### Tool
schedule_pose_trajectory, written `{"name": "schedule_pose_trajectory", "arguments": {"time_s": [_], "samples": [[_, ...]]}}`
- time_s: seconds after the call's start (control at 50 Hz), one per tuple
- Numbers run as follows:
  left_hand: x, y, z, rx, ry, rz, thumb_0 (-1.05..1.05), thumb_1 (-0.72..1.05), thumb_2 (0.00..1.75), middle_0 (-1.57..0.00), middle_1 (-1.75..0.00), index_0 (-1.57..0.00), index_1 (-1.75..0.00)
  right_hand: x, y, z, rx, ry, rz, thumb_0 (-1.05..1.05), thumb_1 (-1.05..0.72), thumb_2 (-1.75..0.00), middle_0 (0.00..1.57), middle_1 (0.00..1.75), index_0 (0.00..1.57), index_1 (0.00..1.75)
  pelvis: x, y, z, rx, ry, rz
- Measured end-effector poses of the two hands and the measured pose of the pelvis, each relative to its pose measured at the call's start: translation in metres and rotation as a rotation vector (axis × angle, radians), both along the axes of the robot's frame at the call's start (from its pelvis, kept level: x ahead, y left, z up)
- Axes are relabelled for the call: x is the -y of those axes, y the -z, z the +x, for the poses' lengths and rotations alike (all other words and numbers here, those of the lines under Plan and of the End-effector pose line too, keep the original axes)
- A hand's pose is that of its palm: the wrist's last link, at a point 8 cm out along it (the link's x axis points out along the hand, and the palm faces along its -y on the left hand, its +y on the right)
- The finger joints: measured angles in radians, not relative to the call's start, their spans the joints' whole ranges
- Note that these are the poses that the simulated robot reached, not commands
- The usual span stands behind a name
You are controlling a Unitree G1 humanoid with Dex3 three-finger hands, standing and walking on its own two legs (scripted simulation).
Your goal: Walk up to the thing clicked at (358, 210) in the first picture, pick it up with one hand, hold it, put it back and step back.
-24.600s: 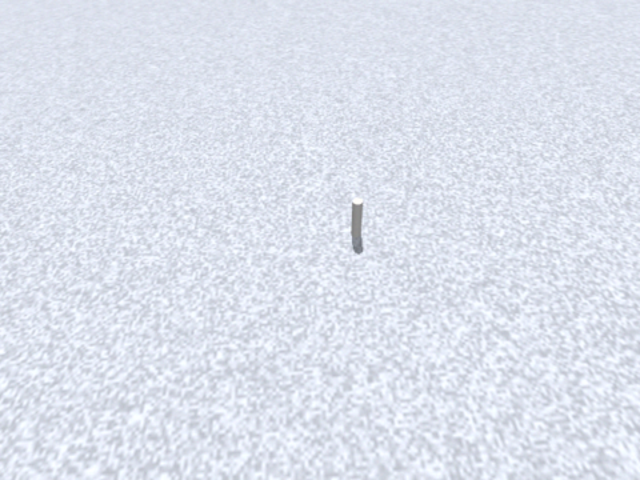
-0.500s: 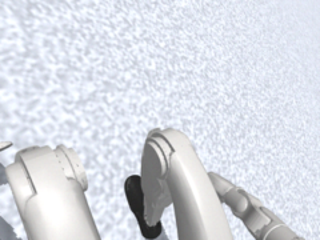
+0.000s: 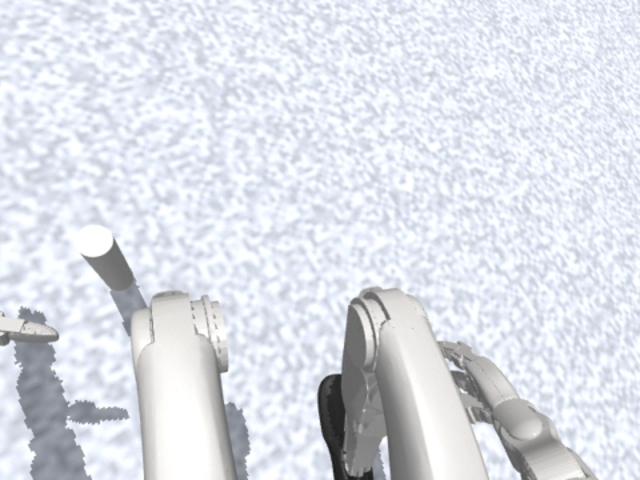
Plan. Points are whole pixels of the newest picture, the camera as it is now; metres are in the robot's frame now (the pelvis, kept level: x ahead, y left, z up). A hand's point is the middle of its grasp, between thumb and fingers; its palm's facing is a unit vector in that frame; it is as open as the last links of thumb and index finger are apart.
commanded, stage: home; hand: left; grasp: from the side
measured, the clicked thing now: (109, 262) +0.40 +0.29 -0.23
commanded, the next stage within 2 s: none
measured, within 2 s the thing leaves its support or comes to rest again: neither
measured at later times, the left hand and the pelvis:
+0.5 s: hand out of the picture +0.25 +0.33 +0.09, palm faces +0.34 -0.83 -0.45, open 17.2 cm; pelvis +0.03 -0.01 +0.18, yaw +9 degrees
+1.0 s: hand out of the picture +0.23 +0.26 +0.30, palm faces +0.35 -0.88 -0.32, open 17.4 cm; pelvis +0.09 +0.02 +0.37, yaw +13 degrees
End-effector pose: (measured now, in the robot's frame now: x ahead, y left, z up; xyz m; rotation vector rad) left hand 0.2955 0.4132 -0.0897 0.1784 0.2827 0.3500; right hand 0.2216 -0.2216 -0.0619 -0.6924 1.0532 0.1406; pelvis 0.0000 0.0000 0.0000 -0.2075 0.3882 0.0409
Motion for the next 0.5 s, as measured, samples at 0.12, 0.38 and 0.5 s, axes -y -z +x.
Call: {"name": "schedule_pose_trajectory", "arguments": {"time_s": [0.12,0.38,0.5], "samples": [[-0.034,-0.066,-0.019,-0.099,-0.131,0.136,-0.01,-0.50,0.08,-0.08,-0.06,-0.07,-0.07,0.004,-0.002,-0.006,-0.036,0.089,0.071,0.00,-0.92,-0.90,0.21,0.30,0.21,0.30,0.006,-0.027,0.002,-0.079,-0.029,0.037],[0.012,-0.157,-0.066,-0.403,-0.188,0.159,-0.01,-0.49,0.08,-0.06,-0.07,-0.06,-0.07,0.010,-0.052,-0.013,-0.089,0.258,0.181,0.00,-0.90,-0.90,0.21,0.30,0.20,0.30,0.010,-0.116,0.014,-0.184,-0.066,0.094],[0.049,-0.212,-0.081,-0.449,-0.206,0.088,-0.01,-0.48,0.09,-0.07,-0.07,-0.07,-0.07,0.004,-0.128,0.014,0.018,0.265,0.189,0.00,-0.90,-0.90,0.21,0.30,0.20,0.30,0.014,-0.180,0.027,-0.153,-0.093,0.114]]}}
